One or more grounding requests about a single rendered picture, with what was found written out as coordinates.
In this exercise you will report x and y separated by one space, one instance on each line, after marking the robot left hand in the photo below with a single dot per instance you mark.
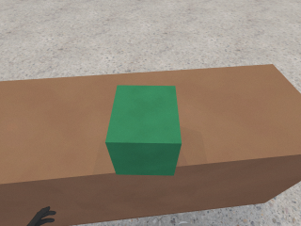
40 219

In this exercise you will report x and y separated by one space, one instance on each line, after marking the pedestal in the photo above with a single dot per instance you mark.
241 145

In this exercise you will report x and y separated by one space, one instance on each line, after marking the carton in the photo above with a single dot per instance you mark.
144 133

